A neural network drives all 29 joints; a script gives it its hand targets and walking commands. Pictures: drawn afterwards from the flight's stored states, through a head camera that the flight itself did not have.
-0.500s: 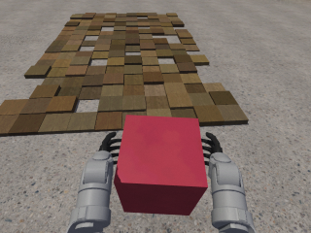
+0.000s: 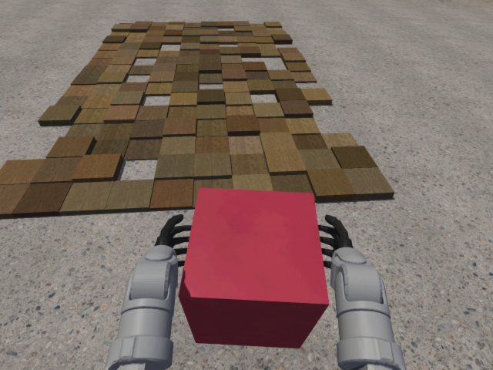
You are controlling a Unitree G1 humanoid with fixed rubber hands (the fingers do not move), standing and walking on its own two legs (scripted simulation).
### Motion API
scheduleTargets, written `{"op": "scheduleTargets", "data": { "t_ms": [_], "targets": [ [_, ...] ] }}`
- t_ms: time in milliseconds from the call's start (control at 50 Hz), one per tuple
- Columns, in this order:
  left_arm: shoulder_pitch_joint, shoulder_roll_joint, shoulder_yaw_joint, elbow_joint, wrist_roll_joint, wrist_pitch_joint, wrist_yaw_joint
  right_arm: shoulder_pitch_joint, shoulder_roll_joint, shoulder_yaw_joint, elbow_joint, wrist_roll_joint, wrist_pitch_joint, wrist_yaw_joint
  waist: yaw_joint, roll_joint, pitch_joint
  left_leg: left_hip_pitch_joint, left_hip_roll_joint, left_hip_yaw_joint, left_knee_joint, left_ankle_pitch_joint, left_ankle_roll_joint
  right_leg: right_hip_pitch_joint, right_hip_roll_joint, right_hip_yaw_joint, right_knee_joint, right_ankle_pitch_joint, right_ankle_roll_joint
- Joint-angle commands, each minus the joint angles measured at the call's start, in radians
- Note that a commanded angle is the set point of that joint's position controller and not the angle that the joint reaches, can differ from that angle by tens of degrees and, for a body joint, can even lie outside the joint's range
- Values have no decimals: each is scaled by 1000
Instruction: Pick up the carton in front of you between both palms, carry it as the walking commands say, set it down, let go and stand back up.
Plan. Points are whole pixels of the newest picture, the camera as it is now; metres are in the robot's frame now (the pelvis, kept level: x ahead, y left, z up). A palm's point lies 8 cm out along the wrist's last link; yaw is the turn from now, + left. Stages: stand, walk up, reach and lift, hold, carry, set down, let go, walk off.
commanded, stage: hold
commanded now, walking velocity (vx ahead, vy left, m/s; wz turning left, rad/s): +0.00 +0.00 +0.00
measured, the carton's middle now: (251, 271) +0.30 +0.00 -0.03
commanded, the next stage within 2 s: carry in 0.18 s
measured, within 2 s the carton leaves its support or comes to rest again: neither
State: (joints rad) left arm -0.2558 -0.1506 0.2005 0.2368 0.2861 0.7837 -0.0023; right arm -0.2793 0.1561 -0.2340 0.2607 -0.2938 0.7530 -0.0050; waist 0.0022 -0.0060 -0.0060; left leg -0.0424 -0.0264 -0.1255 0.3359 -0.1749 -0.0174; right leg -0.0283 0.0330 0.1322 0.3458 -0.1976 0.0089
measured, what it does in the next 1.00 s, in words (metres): walks ahead: left foot, then right foot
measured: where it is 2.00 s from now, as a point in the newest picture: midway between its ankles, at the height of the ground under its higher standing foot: (262, 238)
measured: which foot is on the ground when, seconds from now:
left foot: down 0.00-0.38, up 0.40-0.60, down 0.62-1.00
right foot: down 0.00-0.62, up 0.64-0.98, down 1.00-1.00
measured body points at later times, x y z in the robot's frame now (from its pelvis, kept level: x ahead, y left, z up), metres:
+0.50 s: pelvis +0.05 -0.02 +0.00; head +0.03 -0.03 +0.45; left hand +0.34 +0.12 +0.08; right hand +0.34 -0.18 +0.08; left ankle +0.04 +0.11 -0.71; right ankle +0.01 -0.13 -0.75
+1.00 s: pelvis +0.33 -0.06 -0.03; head +0.30 -0.06 +0.42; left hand +0.57 +0.08 +0.05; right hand +0.56 -0.23 +0.05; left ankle +0.14 +0.08 -0.74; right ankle +0.45 -0.15 -0.75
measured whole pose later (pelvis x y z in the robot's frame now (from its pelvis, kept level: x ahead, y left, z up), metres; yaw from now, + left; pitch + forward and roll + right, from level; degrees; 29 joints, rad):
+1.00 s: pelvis +0.33 -0.06 -0.03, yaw -2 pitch +3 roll +0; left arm 0.08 -0.14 0.06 -0.50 -0.01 1.12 0.20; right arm 0.06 0.13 -0.05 -0.50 0.03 1.12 -0.20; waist -0.03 0.03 -0.14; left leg 0.04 0.10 0.18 0.43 -0.49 -0.06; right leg -0.50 -0.05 -0.23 0.51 -0.11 -0.04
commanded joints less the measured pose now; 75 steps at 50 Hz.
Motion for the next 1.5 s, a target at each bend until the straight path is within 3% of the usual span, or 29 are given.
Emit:
{"op": "scheduleTargets", "data": {
  "t_ms": [0,140,160,200,220,280,320,340,380,400,460,520,560,580,600,620,640,700,800,900,960,980,1000,1020,1100,1160,1260,1420,1480],
  "targets": [
    [-510,-934,-525,-69,-284,-55,-247,-446,947,533,-16,281,-22,268,1,0,-213,83,-72,62,-29,173,2,-10,63,-60,-52,190,11],
    [-518,-935,-525,-64,-284,-56,-248,-455,946,532,-12,281,-23,269,1,1,-208,76,-72,62,-28,152,2,-16,62,-61,-51,166,10],
    [-534,-942,-537,-64,-294,-56,-245,-478,951,538,-15,290,-22,267,-6,35,-175,-57,108,46,59,-22,21,-168,-103,-20,32,-8,-13],
    [-541,-943,-563,-108,-312,-58,-240,-453,954,565,-48,303,-22,257,-6,46,-181,-149,109,-25,-24,-485,35,-250,-70,-11,26,-420,-21],
    [-556,-949,-592,-143,-330,-56,-238,-462,960,591,-83,316,-20,251,-10,60,-165,-168,124,-54,-43,-587,48,-304,-49,-39,70,-476,-17],
    [-557,-952,-688,-250,-395,-27,-223,-437,969,673,-197,356,10,223,-8,173,-253,-133,234,-152,-96,-504,111,-329,-5,-178,258,-206,-5],
    [-551,-948,-756,-346,-438,5,-209,-425,958,731,-303,385,45,200,-3,140,-288,-221,217,-75,-48,-494,111,-201,-10,-210,139,-195,-20],
    [-548,-944,-775,-385,-451,25,-199,-439,950,759,-362,399,68,190,2,93,-291,-282,167,12,32,-495,81,-139,-32,-165,57,-238,-33],
    [-480,-916,-770,-431,-449,70,-171,-447,938,805,-442,432,120,174,24,-253,-220,-597,29,229,441,-352,-7,15,-319,305,-181,-483,-138],
    [-434,-903,-769,-464,-442,93,-154,-452,925,828,-476,449,143,166,24,-268,-176,-701,65,195,482,-349,3,55,-388,409,-199,-371,-199],
    [-355,-867,-771,-594,-440,161,-102,-362,900,868,-555,487,206,132,27,-120,-262,-638,68,223,382,-285,10,95,-329,189,-114,-42,-192],
    [-236,-829,-778,-699,-450,228,-55,-217,869,857,-644,488,272,75,28,-177,-309,-474,2,307,211,-175,-1,72,-262,24,-58,117,-152],
    [-166,-797,-768,-744,-453,275,-24,-132,846,816,-688,471,316,34,14,-136,-322,-227,-17,361,22,-34,2,-66,-222,-74,47,65,-121],
    [-134,-776,-766,-768,-456,296,-7,-85,829,794,-710,462,336,13,6,-91,-351,-3,18,332,-14,7,11,-216,-197,-121,130,44,-92],
    [-122,-751,-760,-793,-461,317,11,-32,800,767,-727,446,356,-9,-12,19,-394,221,168,169,-31,-97,41,-409,-166,-181,293,-68,-53],
    [-125,-730,-755,-836,-472,340,29,9,767,741,-736,428,370,-32,-26,250,-381,353,418,-231,-103,-232,147,-697,-73,-273,536,-256,-7],
    [-150,-705,-758,-871,-492,359,43,9,757,722,-749,419,379,-54,-31,249,-319,315,510,-380,-115,-228,253,-813,-87,-198,657,-331,-27],
    [-169,-696,-724,-870,-497,372,86,-68,739,697,-833,427,394,-109,-25,58,-243,134,438,-202,-160,-164,221,-820,-175,-160,717,-234,-37],
    [-40,-640,-612,-809,-415,340,184,-61,650,689,-855,466,374,-165,-19,104,-196,19,304,109,-199,2,156,-654,-127,-262,403,-9,1],
    [-14,-610,-600,-825,-418,312,215,-14,617,689,-842,491,349,-181,-17,176,-156,-28,284,229,-148,142,108,-444,-90,-341,204,129,-28],
    [15,-599,-618,-834,-436,310,203,4,604,703,-858,490,352,-175,8,126,-233,-94,220,347,166,333,51,-124,-9,-432,144,26,-41],
    [31,-596,-624,-839,-438,311,198,13,586,705,-862,488,355,-173,26,58,-297,-212,190,354,370,231,27,63,-91,-315,131,-44,-51],
    [39,-575,-622,-840,-439,313,194,23,574,721,-894,494,362,-169,32,-182,-369,-437,91,332,690,0,-28,206,-387,190,-33,-302,-164],
    [56,-589,-639,-839,-452,313,186,28,571,733,-907,502,367,-161,28,-286,-357,-618,25,234,864,-296,-24,248,-480,441,-169,-220,-239],
    [-12,-700,-717,-920,-467,300,128,40,706,760,-875,477,351,-113,11,-25,-316,-604,187,121,852,-128,46,19,-386,87,-144,28,-143],
    [-25,-714,-766,-920,-491,289,83,55,737,775,-866,438,328,-94,11,-83,-300,-566,165,181,712,-55,31,-28,-332,-63,-187,-5,-117],
    [5,-628,-764,-919,-496,300,61,79,687,779,-881,412,334,-102,10,-118,-212,-661,151,245,461,73,7,45,-299,-150,-232,44,-134],
    [-80,-456,-671,-964,-480,352,154,-72,498,739,-966,480,395,-153,26,-135,-79,-608,98,334,230,147,50,96,-274,-263,-163,344,-143],
    [-162,-388,-635,-953,-478,370,201,-132,409,678,-940,487,410,-185,-5,-139,-155,-366,30,393,202,82,82,91,-255,-333,48,623,-113]
  ]
}}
